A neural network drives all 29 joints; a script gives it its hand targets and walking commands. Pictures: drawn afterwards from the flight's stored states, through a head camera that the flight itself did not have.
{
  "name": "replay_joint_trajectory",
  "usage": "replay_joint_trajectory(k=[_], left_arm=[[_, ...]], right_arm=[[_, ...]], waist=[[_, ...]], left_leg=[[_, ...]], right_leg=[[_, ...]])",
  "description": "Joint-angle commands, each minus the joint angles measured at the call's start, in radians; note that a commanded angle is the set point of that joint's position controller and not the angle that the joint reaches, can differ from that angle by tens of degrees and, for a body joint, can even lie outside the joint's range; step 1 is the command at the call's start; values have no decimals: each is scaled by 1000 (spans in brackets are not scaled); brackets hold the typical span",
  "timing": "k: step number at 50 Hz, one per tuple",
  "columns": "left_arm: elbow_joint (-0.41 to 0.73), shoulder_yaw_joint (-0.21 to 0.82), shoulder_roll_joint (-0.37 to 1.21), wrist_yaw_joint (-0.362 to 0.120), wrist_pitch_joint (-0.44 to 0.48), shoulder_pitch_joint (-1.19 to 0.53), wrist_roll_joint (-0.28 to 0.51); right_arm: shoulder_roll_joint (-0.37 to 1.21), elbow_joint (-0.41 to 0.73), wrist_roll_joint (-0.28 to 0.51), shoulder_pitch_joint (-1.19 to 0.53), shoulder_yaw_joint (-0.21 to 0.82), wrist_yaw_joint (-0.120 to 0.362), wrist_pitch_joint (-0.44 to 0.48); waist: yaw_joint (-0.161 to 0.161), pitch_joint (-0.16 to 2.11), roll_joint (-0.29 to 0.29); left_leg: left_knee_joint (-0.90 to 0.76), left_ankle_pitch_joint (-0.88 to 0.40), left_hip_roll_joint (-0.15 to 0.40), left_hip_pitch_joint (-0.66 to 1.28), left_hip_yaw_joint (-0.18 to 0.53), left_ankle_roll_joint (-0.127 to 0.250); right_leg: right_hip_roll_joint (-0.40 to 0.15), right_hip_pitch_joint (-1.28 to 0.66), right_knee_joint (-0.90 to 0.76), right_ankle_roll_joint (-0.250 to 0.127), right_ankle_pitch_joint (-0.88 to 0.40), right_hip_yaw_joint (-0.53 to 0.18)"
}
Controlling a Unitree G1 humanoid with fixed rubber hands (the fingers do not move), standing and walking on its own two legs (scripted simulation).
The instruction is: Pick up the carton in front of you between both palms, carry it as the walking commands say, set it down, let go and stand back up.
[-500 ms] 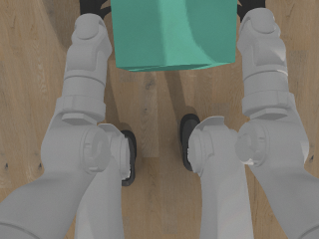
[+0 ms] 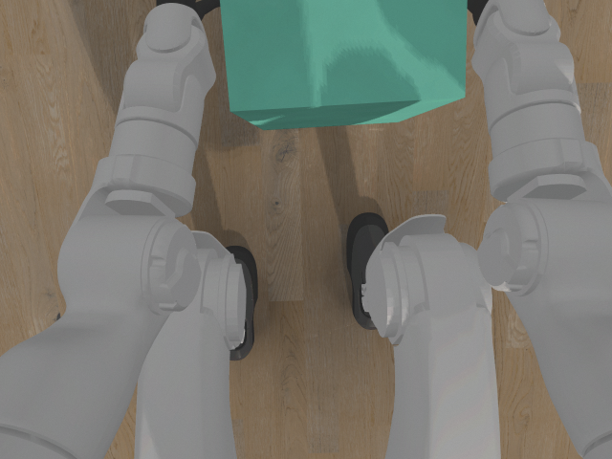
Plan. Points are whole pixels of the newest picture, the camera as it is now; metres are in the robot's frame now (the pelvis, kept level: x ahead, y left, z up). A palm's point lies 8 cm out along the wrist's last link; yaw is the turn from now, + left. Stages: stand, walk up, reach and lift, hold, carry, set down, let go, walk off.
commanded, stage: set down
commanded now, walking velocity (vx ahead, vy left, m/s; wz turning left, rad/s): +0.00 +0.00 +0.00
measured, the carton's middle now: (333, 30) +0.52 -0.09 -0.23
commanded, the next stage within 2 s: let go in 2.00 s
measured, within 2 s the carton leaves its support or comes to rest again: rests again in 0.70 s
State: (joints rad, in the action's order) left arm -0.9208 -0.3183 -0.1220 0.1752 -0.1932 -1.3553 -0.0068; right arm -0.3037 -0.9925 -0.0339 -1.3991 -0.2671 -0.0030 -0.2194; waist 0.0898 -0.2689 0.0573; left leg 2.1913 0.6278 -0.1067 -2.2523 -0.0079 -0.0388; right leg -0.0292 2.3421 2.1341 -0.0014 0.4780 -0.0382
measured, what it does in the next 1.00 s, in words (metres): stands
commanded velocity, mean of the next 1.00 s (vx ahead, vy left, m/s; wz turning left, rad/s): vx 0.00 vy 0.00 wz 0.00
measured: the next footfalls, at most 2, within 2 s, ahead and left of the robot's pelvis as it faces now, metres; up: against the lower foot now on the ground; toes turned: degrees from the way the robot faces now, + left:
none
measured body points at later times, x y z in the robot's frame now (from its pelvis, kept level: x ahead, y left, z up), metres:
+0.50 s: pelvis -0.01 +0.00 -0.01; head +0.36 -0.04 +0.25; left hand +0.56 +0.07 -0.18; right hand +0.53 -0.25 -0.17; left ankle +0.10 +0.12 -0.34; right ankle +0.13 -0.13 -0.34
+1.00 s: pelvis +0.00 +0.00 -0.01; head +0.37 -0.04 +0.23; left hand +0.56 +0.11 -0.19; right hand +0.53 -0.28 -0.19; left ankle +0.10 +0.12 -0.34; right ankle +0.13 -0.13 -0.34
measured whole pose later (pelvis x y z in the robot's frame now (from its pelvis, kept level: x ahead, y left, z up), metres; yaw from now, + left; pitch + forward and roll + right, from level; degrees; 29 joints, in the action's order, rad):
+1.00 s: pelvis +0.00 +0.00 -0.01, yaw -1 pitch +33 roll +2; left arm -0.99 -0.03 -0.32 0.15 -0.08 -1.40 0.24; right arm -0.49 -1.17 0.24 -1.44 -0.14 -0.04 -0.02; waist 0.05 -0.45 0.03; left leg 2.25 0.65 -0.11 -2.19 0.01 -0.05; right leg -0.03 2.28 2.19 -0.01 0.49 -0.02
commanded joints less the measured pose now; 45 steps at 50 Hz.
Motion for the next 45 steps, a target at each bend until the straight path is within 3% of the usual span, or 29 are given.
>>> replay_joint_trajectory(k=[1,9,18,30,33,35,37,40,45], left_arm=[[95,356,839,-264,34,-598,69],[37,320,812,-272,35,-561,45],[-36,246,725,-285,20,-506,-10],[-90,172,579,-271,23,-430,-70],[-91,129,416,-230,41,-391,-79],[-85,44,82,-150,67,-301,-95],[-79,30,-209,-59,103,-251,-52],[-92,136,-254,-27,130,-321,90],[23,282,-244,-28,145,-380,238]], right_arm=[[901,80,93,-467,291,263,23],[866,30,95,-466,261,275,32],[775,-49,32,-431,189,285,20],[628,-106,-32,-368,95,270,26],[456,-128,-33,-345,45,228,56],[108,-156,-43,-252,-55,141,97],[-224,-143,-10,-211,-75,31,154],[-300,-134,122,-309,3,-36,215],[-331,-69,266,-363,110,-39,244]], waist=[[36,1051,10],[24,959,18],[8,777,15],[-7,671,11],[-7,711,8],[-2,748,-3],[13,809,-25],[29,931,-21],[34,1144,-9]], left_leg=[[-189,-219,-76,362,-59,22],[-174,-215,-70,331,-56,30],[-185,-121,-63,262,-44,39],[-188,-88,-48,264,-37,31],[-186,-106,-36,310,-45,11],[-185,-118,-20,362,-58,-8],[-182,-133,-11,415,-56,-18],[-152,-233,12,462,-22,-17],[-121,-333,30,505,-35,-21]], right_leg=[[100,-681,-110,0,-278,65],[96,-639,-95,-5,-268,55],[93,-557,-103,-18,-151,45],[84,-542,-104,-15,-98,39],[70,-572,-99,2,-112,47],[50,-607,-100,21,-126,52],[36,-667,-106,30,-143,51],[21,-705,-75,24,-266,36],[8,-830,-48,7,-408,24]])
